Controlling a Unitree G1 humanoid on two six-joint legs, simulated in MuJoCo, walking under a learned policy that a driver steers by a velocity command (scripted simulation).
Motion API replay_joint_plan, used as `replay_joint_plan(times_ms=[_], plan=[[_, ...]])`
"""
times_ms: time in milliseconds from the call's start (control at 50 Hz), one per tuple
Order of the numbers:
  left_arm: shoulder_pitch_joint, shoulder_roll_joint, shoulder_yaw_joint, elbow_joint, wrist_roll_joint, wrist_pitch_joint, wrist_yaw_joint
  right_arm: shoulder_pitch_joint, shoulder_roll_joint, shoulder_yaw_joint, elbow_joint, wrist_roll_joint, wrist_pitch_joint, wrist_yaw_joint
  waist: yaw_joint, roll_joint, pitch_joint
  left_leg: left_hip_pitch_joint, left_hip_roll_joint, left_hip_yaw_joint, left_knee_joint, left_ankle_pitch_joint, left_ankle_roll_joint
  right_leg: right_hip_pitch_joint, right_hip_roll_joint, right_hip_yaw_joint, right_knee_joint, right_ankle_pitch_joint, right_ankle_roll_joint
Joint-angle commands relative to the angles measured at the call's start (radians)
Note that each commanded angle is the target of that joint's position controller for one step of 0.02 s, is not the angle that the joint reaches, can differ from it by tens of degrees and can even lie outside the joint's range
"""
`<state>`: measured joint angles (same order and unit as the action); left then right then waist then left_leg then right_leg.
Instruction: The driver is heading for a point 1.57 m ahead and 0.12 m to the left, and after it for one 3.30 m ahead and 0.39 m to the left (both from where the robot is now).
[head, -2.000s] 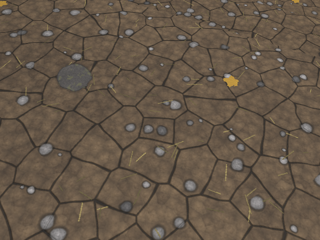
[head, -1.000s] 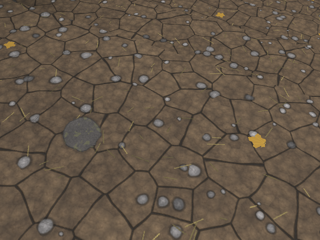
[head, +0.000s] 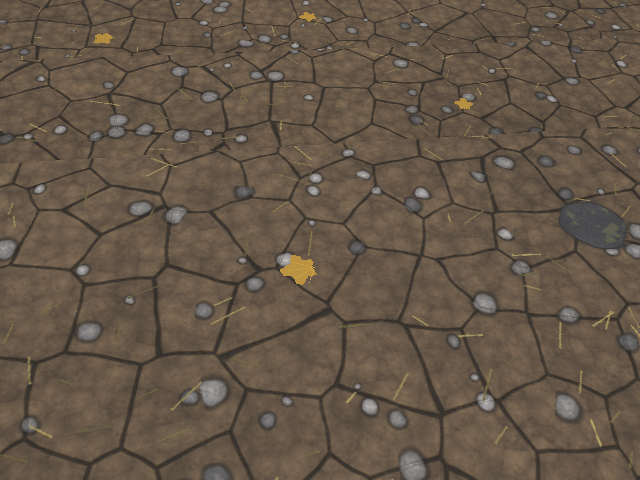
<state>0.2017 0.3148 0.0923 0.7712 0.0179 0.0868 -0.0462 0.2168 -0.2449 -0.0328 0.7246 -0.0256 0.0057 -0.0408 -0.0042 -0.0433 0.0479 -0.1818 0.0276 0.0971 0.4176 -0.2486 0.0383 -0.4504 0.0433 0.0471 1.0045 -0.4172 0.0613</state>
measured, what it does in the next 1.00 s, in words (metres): walks ahead: right foot, then left foot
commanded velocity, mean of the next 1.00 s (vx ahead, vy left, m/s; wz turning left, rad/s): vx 0.20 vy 0.00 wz -0.16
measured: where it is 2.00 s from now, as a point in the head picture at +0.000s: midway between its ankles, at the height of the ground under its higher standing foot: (377, 354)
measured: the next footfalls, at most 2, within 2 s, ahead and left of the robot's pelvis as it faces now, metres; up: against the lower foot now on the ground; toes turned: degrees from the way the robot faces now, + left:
right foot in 0.18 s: +0.02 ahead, -0.12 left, +0.00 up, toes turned -5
left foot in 0.64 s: +0.06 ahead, +0.07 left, +0.00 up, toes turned -6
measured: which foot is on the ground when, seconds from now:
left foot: down 0.00-0.18, up 0.20-0.62, down 0.64-1.00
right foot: up 0.00-0.16, down 0.18-0.64, up 0.66-1.00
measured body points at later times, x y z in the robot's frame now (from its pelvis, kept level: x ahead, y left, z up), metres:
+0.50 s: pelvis +0.00 -0.03 +0.00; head +0.01 -0.05 +0.45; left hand +0.15 +0.20 -0.12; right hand +0.03 -0.31 -0.14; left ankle +0.00 +0.09 -0.71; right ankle -0.02 -0.11 -0.75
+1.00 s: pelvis +0.16 -0.03 -0.01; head +0.20 -0.02 +0.44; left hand +0.38 +0.17 -0.13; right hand +0.06 -0.26 -0.14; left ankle +0.02 +0.07 -0.74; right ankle +0.31 -0.17 -0.71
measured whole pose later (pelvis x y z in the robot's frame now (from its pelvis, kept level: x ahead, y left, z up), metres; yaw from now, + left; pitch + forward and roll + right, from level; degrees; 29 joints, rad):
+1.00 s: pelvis +0.16 -0.03 -0.01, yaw -7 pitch +1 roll +0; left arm 0.05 0.25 0.02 0.82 0.03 -0.02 -0.05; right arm 0.49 -0.19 -0.02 1.00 -0.02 -0.08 0.00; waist -0.06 -0.04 0.04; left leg 0.16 -0.05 0.03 0.13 -0.31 0.06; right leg -0.62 -0.05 -0.07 0.70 -0.09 -0.03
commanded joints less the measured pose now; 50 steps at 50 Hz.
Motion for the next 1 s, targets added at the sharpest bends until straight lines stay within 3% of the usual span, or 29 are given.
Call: replay_joint_plan(times_ms=[20,120,140,160,180,200,220,240,260,300,340,380,400,440,460,500,560,600,620,640,660,680,700,720,780,900,960,1000], plan=[[-0.075,0.040,-0.004,-0.102,-0.008,-0.009,-0.008,0.061,-0.185,-0.054,-0.032,-0.003,-0.005,0.006,-0.044,0.217,-0.071,0.190,0.247,-0.133,-0.044,0.562,0.164,-0.064,-0.014,-0.059,-0.125,-0.033,-0.007],[-0.042,0.033,-0.015,-0.111,-0.016,-0.021,0.006,0.044,-0.212,-0.063,-0.014,0.003,0.001,0.028,-0.022,0.241,-0.091,0.107,0.247,-0.106,0.038,0.584,0.143,0.148,0.014,-0.116,-0.394,-0.001,-0.068],[-0.008,0.027,-0.018,-0.099,-0.008,-0.030,0.012,0.026,-0.210,-0.061,-0.011,0.014,0.005,0.029,0.010,0.215,-0.094,0.069,0.230,-0.084,0.087,0.528,0.113,0.228,0.019,-0.118,-0.544,0.115,-0.083],[0.016,0.049,-0.018,-0.091,0.009,-0.044,0.022,0.043,-0.197,-0.058,-0.003,0.018,0.009,0.029,0.029,0.148,-0.107,-0.013,0.209,-0.054,0.157,0.415,0.059,0.348,-0.012,-0.057,-0.695,0.270,-0.096],[0.046,0.132,-0.006,-0.099,0.025,-0.061,0.033,0.082,-0.121,-0.038,-0.027,0.008,0.014,0.035,0.017,-0.095,-0.160,-0.202,0.133,0.016,0.368,0.025,-0.012,0.522,-0.262,0.245,-0.750,0.440,-0.135],[0.051,0.207,0.007,-0.100,0.001,-0.067,0.038,0.036,-0.070,-0.019,-0.065,0.011,0.029,0.028,0.034,-0.226,-0.136,-0.298,-0.005,-0.007,0.452,-0.383,-0.043,0.430,-0.446,0.404,-0.695,0.803,-0.303],[0.070,0.142,-0.005,-0.084,-0.011,-0.071,0.041,0.008,-0.127,-0.031,-0.048,0.010,0.045,0.022,0.057,-0.103,-0.126,-0.280,0.027,-0.093,0.538,-0.377,-0.050,0.413,-0.408,0.330,-0.675,0.802,-0.349],[0.009,0.086,-0.028,-0.083,-0.009,-0.072,0.045,0.010,-0.124,-0.033,-0.033,0.018,0.050,0.027,0.022,-0.089,-0.074,-0.283,0.029,-0.110,0.554,-0.319,-0.049,0.371,-0.348,0.252,-0.688,0.745,-0.329],[-0.057,0.058,-0.040,-0.089,-0.002,-0.068,0.050,0.029,-0.131,-0.036,-0.011,0.022,0.048,0.031,-0.008,-0.082,-0.041,-0.269,0.036,-0.116,0.520,-0.253,-0.052,0.341,-0.286,0.192,-0.706,0.681,-0.284],[-0.075,0.055,-0.046,-0.081,-0.004,-0.072,0.062,0.076,-0.148,-0.043,0.025,0.003,0.048,0.036,-0.020,-0.109,-0.055,-0.234,0.017,-0.095,0.521,-0.175,-0.062,0.354,-0.228,0.125,-0.694,0.776,-0.258],[-0.059,0.048,-0.052,-0.066,-0.005,-0.077,0.063,0.090,-0.125,-0.036,0.043,0.008,0.050,0.039,-0.019,-0.073,-0.083,-0.195,0.007,-0.093,0.488,-0.157,-0.070,0.359,-0.224,0.104,-0.688,0.773,-0.257],[-0.050,0.048,-0.055,-0.048,-0.001,-0.081,0.062,0.066,-0.101,-0.028,0.047,0.012,0.055,0.037,-0.006,-0.074,-0.066,-0.172,0.005,-0.092,0.399,-0.154,-0.072,0.347,-0.221,0.109,-0.696,0.672,-0.256],[-0.025,0.053,-0.054,-0.032,0.001,-0.080,0.061,0.057,-0.093,-0.023,0.048,0.005,0.054,0.038,0.009,-0.084,-0.075,-0.159,0.000,-0.082,0.356,-0.155,-0.070,0.348,-0.219,0.130,-0.726,0.497,-0.261],[0.038,0.094,-0.037,0.003,0.006,-0.071,0.056,0.020,-0.112,-0.027,0.041,-0.010,0.046,0.043,0.045,-0.114,-0.033,-0.212,-0.016,-0.059,0.338,-0.182,-0.057,0.354,-0.231,0.220,-0.804,0.062,-0.286],[0.052,0.102,-0.033,0.013,0.007,-0.068,0.053,-0.001,-0.122,-0.030,0.035,-0.012,0.040,0.048,0.053,-0.116,-0.003,-0.247,-0.015,-0.060,0.329,-0.195,-0.049,0.355,-0.248,0.268,-0.836,-0.075,-0.297],[0.064,0.102,-0.029,0.026,0.007,-0.073,0.050,-0.023,-0.115,-0.029,0.030,-0.009,0.023,0.053,0.053,-0.085,0.033,-0.274,-0.009,-0.065,0.296,-0.208,-0.032,0.356,-0.275,0.319,-0.862,-0.147,-0.313],[0.046,0.103,-0.022,0.039,0.003,-0.092,0.047,0.013,-0.090,-0.023,0.048,-0.004,-0.006,0.052,0.019,-0.046,0.031,-0.167,-0.016,-0.059,0.190,-0.188,0.009,0.303,-0.272,0.306,-0.851,-0.112,-0.314],[-0.016,0.096,-0.020,0.034,-0.011,-0.096,0.044,0.126,-0.065,-0.021,0.099,-0.002,-0.023,0.047,-0.057,-0.019,0.022,0.086,-0.047,-0.019,-0.012,-0.048,0.044,0.145,-0.213,0.230,-0.783,-0.131,-0.275],[-0.035,0.065,-0.026,0.029,-0.009,-0.101,0.045,0.206,-0.083,-0.027,0.133,-0.005,-0.033,0.039,-0.092,0.023,0.007,0.262,-0.034,-0.066,-0.058,-0.060,0.054,0.006,-0.162,0.186,-0.686,-0.158,-0.240],[-0.083,-0.009,-0.047,-0.003,-0.003,-0.110,0.041,0.315,-0.150,-0.038,0.153,-0.014,-0.046,0.028,-0.138,0.181,-0.012,0.387,0.165,-0.332,-0.203,-0.292,0.087,-0.153,-0.070,0.069,-0.436,-0.152,-0.187],[-0.117,-0.026,-0.054,-0.034,0.002,-0.120,0.038,0.340,-0.253,-0.062,0.157,0.002,-0.051,0.029,-0.141,0.293,0.040,0.369,0.359,-0.672,-0.354,-0.550,0.168,-0.333,0.042,-0.073,-0.230,-0.117,-0.156],[-0.128,0.053,-0.034,-0.035,0.024,-0.122,0.036,0.300,-0.222,-0.059,0.165,-0.002,-0.048,0.031,-0.101,0.177,0.119,0.242,0.385,-0.693,-0.360,-0.571,0.218,-0.338,-0.028,0.004,-0.114,-0.061,-0.161],[-0.074,0.061,-0.029,-0.005,0.015,-0.126,0.022,0.213,-0.168,-0.044,0.143,0.005,-0.055,0.037,-0.041,0.135,0.131,0.212,0.320,-0.612,-0.356,-0.513,0.197,-0.316,-0.056,0.022,-0.068,0.027,-0.157],[-0.025,0.061,-0.029,0.025,0.011,-0.129,0.011,0.163,-0.142,-0.037,0.130,0.008,-0.063,0.042,-0.011,0.129,0.111,0.208,0.267,-0.519,-0.359,-0.406,0.163,-0.289,-0.072,0.013,-0.055,0.086,-0.148],[-0.020,0.033,-0.035,0.051,0.027,-0.123,-0.002,0.188,-0.109,-0.025,0.155,0.011,-0.088,0.044,-0.007,0.121,0.053,0.236,0.180,-0.320,-0.339,-0.038,0.132,-0.272,-0.093,-0.045,0.003,0.214,-0.117],[-0.222,-0.009,-0.057,-0.019,0.022,-0.116,-0.005,0.292,-0.093,-0.015,0.226,0.013,-0.094,0.046,-0.051,0.128,0.085,0.214,0.139,-0.187,-0.315,0.360,0.145,-0.302,-0.100,-0.126,-0.157,0.317,-0.067],[-0.295,-0.021,-0.069,-0.047,0.015,-0.120,-0.005,0.317,-0.106,-0.014,0.251,0.010,-0.096,0.040,-0.065,0.144,0.096,0.215,0.150,-0.161,-0.306,0.463,0.144,-0.218,-0.077,-0.152,-0.313,0.349,-0.087],[-0.298,-0.011,-0.068,-0.054,0.013,-0.122,0.000,0.312,-0.117,-0.015,0.265,0.009,-0.096,0.035,-0.051,0.149,0.097,0.244,0.175,-0.154,-0.288,0.554,0.139,-0.159,-0.062,-0.158,-0.383,0.335,-0.120]])
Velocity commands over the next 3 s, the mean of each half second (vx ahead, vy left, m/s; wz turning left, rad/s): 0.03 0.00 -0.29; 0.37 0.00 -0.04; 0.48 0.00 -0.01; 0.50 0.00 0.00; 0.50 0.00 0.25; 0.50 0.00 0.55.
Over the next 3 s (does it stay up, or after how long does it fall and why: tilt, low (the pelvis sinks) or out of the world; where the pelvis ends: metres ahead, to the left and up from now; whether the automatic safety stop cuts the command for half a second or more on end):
stays up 1.21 -0.11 0.00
